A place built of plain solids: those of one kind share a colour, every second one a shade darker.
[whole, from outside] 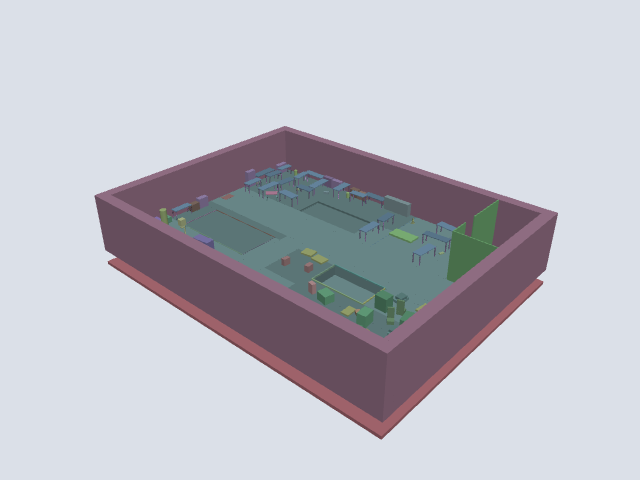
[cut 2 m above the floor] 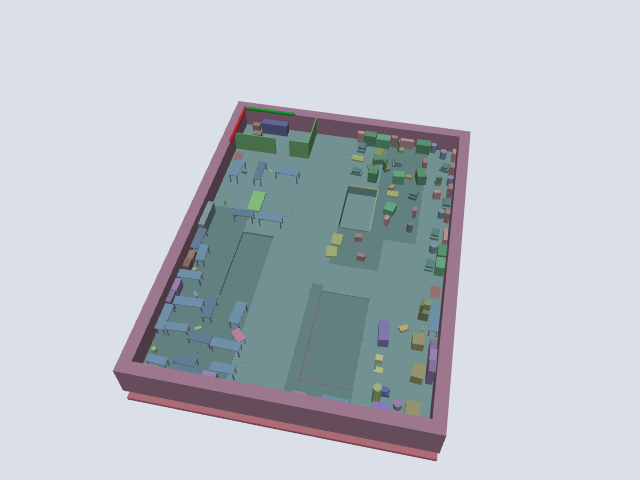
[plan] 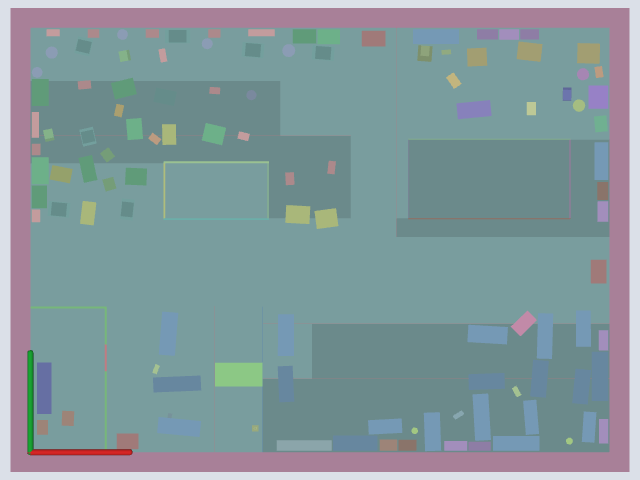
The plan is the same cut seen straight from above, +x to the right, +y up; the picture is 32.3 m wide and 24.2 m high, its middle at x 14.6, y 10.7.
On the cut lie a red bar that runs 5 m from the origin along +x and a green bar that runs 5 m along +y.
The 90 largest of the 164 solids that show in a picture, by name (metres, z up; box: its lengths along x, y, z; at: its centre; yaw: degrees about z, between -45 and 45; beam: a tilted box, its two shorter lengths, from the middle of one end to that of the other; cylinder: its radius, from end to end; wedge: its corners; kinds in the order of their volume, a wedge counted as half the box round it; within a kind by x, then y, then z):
{
 "floor_1": {"box": [3.85, 7.35, 1.0], "at": [1.93, 3.67, -0.5]},
 "floor_2": {"box": [6.8, 2.77, 2.1], "at": [3.4, 13.19, -1.05]},
 "floor_3": {"box": [2.1, 7.35, 1.0], "at": [4.9, 3.67, -0.5]},
 "floor_4": {"box": [12.6, 2.77, 2.1], "at": [6.3, 17.34, -1.05]},
 "floor_5": {"box": [3.35, 7.35, 1.0], "at": [7.62, 3.67, -0.5]},
 "floor_6": {"box": [16.15, 0.95, 2.1], "at": [8.07, 11.32, -1.05]},
 "floor_7": {"box": [16.15, 1.38, 2.1], "at": [8.07, 15.26, -1.05]},
 "floor_8": {"box": [16.15, 2.68, 2.1], "at": [8.07, 20.06, -1.05]},
 "floor_9": {"box": [5.13, 2.77, 1.2], "at": [9.37, 13.19, -1.5]},
 "floor_10": {"box": [2.4, 7.35, 1.0], "at": [10.5, 3.67, -0.5]},
 "floor_11": {"box": [2.5, 2.77, 2.1], "at": [12.95, 5.08, -1.05]},
 "floor_12": {"box": [2.77, 2.77, 2.1], "at": [13.98, 17.34, -1.05]},
 "floor_13": {"box": [4.22, 2.77, 2.1], "at": [14.04, 13.19, -1.05]},
 "floor_14": {"box": [29.2, 3.5, 1.0], "at": [14.6, 9.1, -0.5]},
 "floor_15": {"box": [0.78, 2.77, 2.1], "at": [15.76, 17.34, -1.05]},
 "floor_16": {"box": [2.3, 10.55, 1.0], "at": [17.3, 16.12, -0.5]},
 "floor_17": {"box": [6.9, 2.77, 1.91], "at": [17.65, 5.08, -1.15]},
 "floor_18": {"box": [0.65, 3.95, 2.1], "at": [18.77, 13.78, -1.05]},
 "floor_19": {"box": [17.5, 3.7, 2.1], "at": [20.45, 1.85, -1.05]},
 "floor_20": {"box": [17.5, 0.88, 2.1], "at": [20.45, 6.91, -1.05]},
 "floor_21": {"box": [8.08, 3.95, 2.1], "at": [23.14, 13.78, -1.05]},
 "floor_22": {"box": [10.75, 0.95, 2.1], "at": [23.82, 11.32, -1.05]},
 "floor_23": {"box": [10.75, 5.65, 2.1], "at": [23.82, 18.57, -1.05]},
 "floor_24": {"box": [8.1, 2.77, 2.1], "at": [25.15, 5.08, -1.05]},
 "floor_25": {"box": [2.02, 3.95, 2.1], "at": [28.19, 13.78, -1.05]},
 "wall_1": {"box": [1.0, 21.4, 5.5], "at": [-0.5, 10.7, 1.75]},
 "wall_2": {"box": [31.2, 1.0, 5.5], "at": [14.6, -0.5, 1.75]},
 "wall_3": {"box": [31.2, 1.0, 5.5], "at": [14.6, 21.9, 1.75]},
 "wall_4": {"box": [1.0, 21.4, 5.5], "at": [29.7, 10.7, 1.75]},
 "floor_base_1": {"box": [31.2, 23.4, 0.3], "at": [14.6, 10.7, -2.35]},
 "pallet_load_1": {"box": [0.77, 1.15, 1.27], "at": [0.46, 12.87, 0.64]},
 "pallet_load_2": {"box": [0.85, 1.36, 1.11], "at": [0.49, 14.19, 0.56]},
 "pallet_load_3": {"box": [0.85, 1.36, 1.11], "at": [0.49, 18.14, 0.56]},
 "pallet_load_4": {"box": [0.7, 1.29, 0.65], "at": [2.9, 14.28, 0.33], "yaw": 12.4},
 "pallet_load_5": {"box": [1.14, 0.86, 1.11], "at": [4.71, 18.33, 0.56], "yaw": 14.1},
 "pallet_load_6": {"box": [0.78, 1.06, 1.05], "at": [5.25, 16.29, 0.53], "yaw": 4.7},
 "pallet_load_7": {"box": [1.08, 0.86, 1.21], "at": [5.33, 13.9, 0.6], "yaw": -2.5},
 "pallet_load_8": {"box": [1.06, 0.91, 0.74], "at": [9.25, 16.04, 0.37], "yaw": -13.3},
 "pallet_load_9": {"box": [1.19, 0.72, 1.27], "at": [13.82, 20.97, 0.64]},
 "pallet_load_10": {"box": [1.14, 0.76, 1.13], "at": [15.04, 20.95, 0.56]},
 "tool_cabinet_1": {"box": [1.16, 0.5, 1.0], "at": [21.44, 0.32, 0.5]},
 "tool_cabinet_2": {"box": [1.13, 0.46, 1.03], "at": [22.65, 0.3, 0.52]},
 "tool_cabinet_3": {"box": [1.07, 0.53, 1.09], "at": [23.04, 21.07, 0.55]},
 "tool_cabinet_4": {"box": [1.0, 0.54, 1.71], "at": [24.14, 21.06, 0.85]},
 "tool_cabinet_5": {"box": [0.94, 0.52, 1.93], "at": [25.17, 21.07, 0.96]},
 "tool_cabinet_6": {"box": [0.54, 1.04, 1.02], "at": [28.86, 12.13, 0.51]},
 "tool_cabinet_7": {"box": [0.48, 1.03, 1.68], "at": [28.89, 5.64, 0.84]},
 "tool_cabinet_8": {"box": [0.46, 1.23, 1.01], "at": [28.9, 1.06, 0.51]},
 "part_1": {"box": [3.85, 0.1, 4.55], "at": [1.93, 7.3, 2.23]},
 "part_2": {"box": [0.1, 4.08, 4.55], "at": [3.8, 2.04, 2.23]},
 "part_3": {"box": [0.1, 1.82, 4.55], "at": [3.8, 6.34, 2.23]},
 "crate_stack_1": {"box": [0.37, 1.31, 0.96], "at": [0.26, 16.5, 0.48]},
 "crate_stack_2": {"box": [0.43, 0.64, 1.18], "at": [0.28, 11.92, 0.59]},
 "crate_stack_3": {"box": [0.44, 0.58, 1.18], "at": [0.29, 15.26, 0.59]},
 "crate_stack_4": {"box": [0.67, 0.36, 1.13], "at": [1.15, 21.15, 0.56]},
 "crate_stack_5": {"box": [0.66, 0.42, 0.88], "at": [2.73, 18.52, 0.44], "yaw": 5.0},
 "crate_stack_6": {"box": [0.59, 0.43, 1.12], "at": [3.18, 21.11, 0.56]},
 "crate_stack_7": {"box": [0.67, 0.43, 1.24], "at": [6.15, 21.11, 0.62]},
 "crate_stack_8": {"box": [0.34, 0.68, 0.9], "at": [6.68, 20.0, 0.45], "yaw": 10.2},
 "crate_stack_9": {"box": [0.62, 0.43, 1.21], "at": [9.27, 21.11, 0.6]},
 "crate_stack_10": {"box": [1.34, 0.36, 0.86], "at": [11.65, 21.15, 0.43]},
 "table_saw_1": {"box": [0.99, 0.91, 0.91], "at": [22.52, 19.92, 0.46], "yaw": 2.4},
 "table_saw_2": {"box": [1.22, 0.9, 0.92], "at": [25.16, 20.2, 0.46], "yaw": -6.6},
 "table_saw_3": {"box": [1.14, 1.02, 0.82], "at": [28.14, 20.11, 0.41], "yaw": -1.5},
 "board_stack_1": {"box": [0.74, 2.6, 1.28], "at": [0.7, 3.22, 0.64]},
 "bar_rack_1": {"box": [2.78, 0.54, 1.29], "at": [13.8, 0.34, 0.65]},
 "offcut_bin_1": {"box": [0.56, 0.74, 0.71], "at": [0.61, 1.25, 0.35]},
 "offcut_bin_2": {"box": [0.61, 0.75, 0.71], "at": [1.89, 1.71, 0.35], "yaw": -2.5},
 "offcut_bin_3": {"box": [0.89, 0.57, 0.71], "at": [18.05, 0.35, 0.35]},
 "offcut_bin_4": {"box": [0.91, 0.56, 0.8], "at": [19.01, 0.35, 0.4]},
 "offcut_bin_5": {"box": [0.55, 0.91, 0.75], "at": [28.86, 13.17, 0.38]},
 "sack_pile_1": {"box": [1.1, 0.76, 0.31], "at": [1.44, 12.24, 0.15], "yaw": -5.3},
 "sack_pile_2": {"box": [0.78, 0.87, 0.3], "at": [2.69, 20.46, 0.15], "yaw": -13.0},
 "sack_pile_3": {"box": [1.07, 0.74, 0.29], "at": [6.79, 17.92, 0.14], "yaw": -11.8},
 "sack_pile_4": {"box": [1.28, 0.71, 0.3], "at": [7.42, 20.98, 0.15]},
 "sack_pile_5": {"box": [1.11, 0.74, 0.27], "at": [11.22, 20.27, 0.14], "yaw": -4.7},
 "sack_pile_6": {"box": [1.12, 0.73, 0.25], "at": [14.76, 20.13, 0.12], "yaw": -4.3},
 "planer_1": {"box": [1.71, 0.81, 0.99], "at": [22.36, 17.27, 0.49], "yaw": 5.7},
 "barrel_1": {"cylinder": 0.27, "from": [0.34, 19.15, 0.0], "to": [0.34, 19.15, 0.9]},
 "barrel_2": {"cylinder": 0.3, "from": [1.07, 20.15, 0.0], "to": [1.07, 20.15, 0.89]},
 "barrel_3": {"cylinder": 0.27, "from": [4.64, 21.06, 0.0], "to": [4.64, 21.06, 0.95]},
 "barrel_4": {"cylinder": 0.28, "from": [8.92, 20.59, 0.0], "to": [8.92, 20.59, 0.8]},
 "barrel_5": {"cylinder": 0.26, "from": [11.14, 18.01, 0.0], "to": [11.14, 18.01, 0.98]},
 "barrel_6": {"cylinder": 0.33, "from": [13.03, 20.25, 0.0], "to": [13.03, 20.25, 0.87]},
 "forge_hearth_1": {"box": [1.0, 1.18, 0.82], "at": [28.63, 17.91, 0.41]},
 "bandsaw_1": {"box": [0.72, 0.27, 1.03], "at": [19.87, 19.84, 1.54], "yaw": -4.3},
 "bandsaw_2": {"box": [0.72, 0.79, 1.03], "at": [19.89, 20.1, 0.52], "yaw": -4.3},
 "step_hump_1": {"box": [2.4, 1.2, 0.23], "at": [10.5, 3.91, 0.07]},
 "dust_extractor_1": {"cylinder": 0.31, "from": [27.66, 17.48, 0.0], "to": [27.66, 17.48, 2.08]},
 "coal_bin_1": {"box": [0.63, 0.81, 0.56], "at": [28.76, 16.55, 0.28], "yaw": 5.4}
}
